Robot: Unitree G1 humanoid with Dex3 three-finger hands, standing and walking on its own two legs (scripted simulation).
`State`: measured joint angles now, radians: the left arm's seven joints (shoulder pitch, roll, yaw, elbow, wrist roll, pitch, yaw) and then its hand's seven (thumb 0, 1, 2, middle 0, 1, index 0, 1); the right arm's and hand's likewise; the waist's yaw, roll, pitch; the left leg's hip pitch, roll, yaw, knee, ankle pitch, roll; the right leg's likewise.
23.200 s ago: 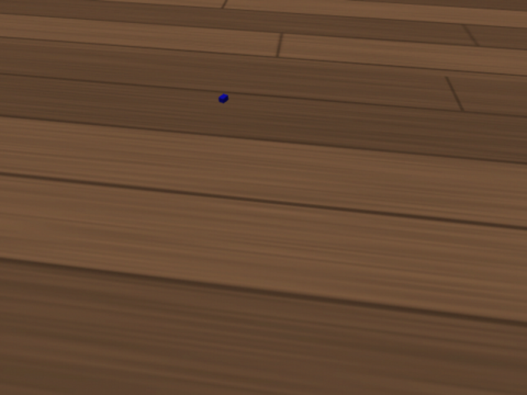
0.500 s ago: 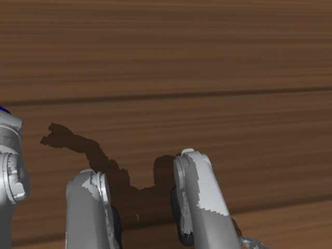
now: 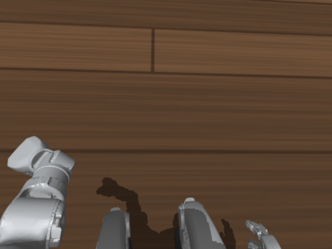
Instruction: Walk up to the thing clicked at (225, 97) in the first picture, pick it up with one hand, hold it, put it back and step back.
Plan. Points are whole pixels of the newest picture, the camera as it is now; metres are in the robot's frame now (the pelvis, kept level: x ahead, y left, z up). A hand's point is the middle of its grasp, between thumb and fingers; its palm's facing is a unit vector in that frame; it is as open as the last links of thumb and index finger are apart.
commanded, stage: lift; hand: left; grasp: from above
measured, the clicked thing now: (49, 164) +0.38 +0.29 -0.13
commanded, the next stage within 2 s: hold in 0.56 s
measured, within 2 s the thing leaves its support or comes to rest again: rests again in 1.88 s
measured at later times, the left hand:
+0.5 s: hand (33, 142) +0.37 +0.25 +0.04, palm faces -0.23 -0.39 -0.89, open 6.5 cm
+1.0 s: hand (21, 133) +0.37 +0.25 +0.09, palm faces -0.21 -0.37 -0.91, open 6.3 cm
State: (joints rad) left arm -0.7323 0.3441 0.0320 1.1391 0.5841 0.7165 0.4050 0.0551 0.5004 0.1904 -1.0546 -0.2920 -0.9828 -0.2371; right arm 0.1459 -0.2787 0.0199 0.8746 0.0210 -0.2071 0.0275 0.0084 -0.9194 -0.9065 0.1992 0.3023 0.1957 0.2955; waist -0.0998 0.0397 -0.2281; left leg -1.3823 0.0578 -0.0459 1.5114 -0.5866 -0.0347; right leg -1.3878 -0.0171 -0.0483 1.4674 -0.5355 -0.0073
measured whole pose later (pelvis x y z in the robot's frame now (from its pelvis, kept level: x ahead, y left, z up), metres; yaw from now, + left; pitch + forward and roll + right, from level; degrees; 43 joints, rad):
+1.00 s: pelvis +0.05 +0.01 +0.14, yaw +1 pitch +9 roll +0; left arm -0.69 0.17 -0.06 1.19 0.53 0.79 0.47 0.01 0.55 0.14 -0.96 -0.32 -0.98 -0.28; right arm 0.22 -0.28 0.00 0.89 0.02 -0.17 0.09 0.01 -0.92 -0.91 0.20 0.30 0.19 0.30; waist -0.04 0.03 -0.10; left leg -0.56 0.03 0.01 0.77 -0.37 -0.02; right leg -0.58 -0.03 -0.02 0.75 -0.34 0.01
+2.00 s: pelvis +0.07 +0.00 +0.16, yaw +1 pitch +6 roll +0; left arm -0.67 0.13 -0.11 1.06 0.51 0.90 0.41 0.00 0.55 0.26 -0.91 -0.49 -0.95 -0.44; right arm 0.16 -0.28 0.01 0.86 0.03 -0.13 0.11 0.01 -0.92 -0.91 0.20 0.30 0.19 0.30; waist -0.01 0.05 -0.08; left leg -0.37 0.04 0.02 0.59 -0.32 -0.03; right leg -0.40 -0.02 -0.02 0.60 -0.30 0.00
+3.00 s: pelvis +0.06 +0.00 +0.16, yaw +0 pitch +9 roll +0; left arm -0.73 0.14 -0.06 1.26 0.53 0.82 0.48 0.00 0.61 0.24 -0.95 -0.45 -1.03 -0.37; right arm 0.17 -0.26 -0.01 0.87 0.01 -0.16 0.11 0.01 -0.90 -0.90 0.20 0.30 0.20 0.30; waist -0.03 0.02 -0.08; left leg -0.48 0.04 0.02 0.65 -0.32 -0.02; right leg -0.51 -0.02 -0.02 0.64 -0.29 0.00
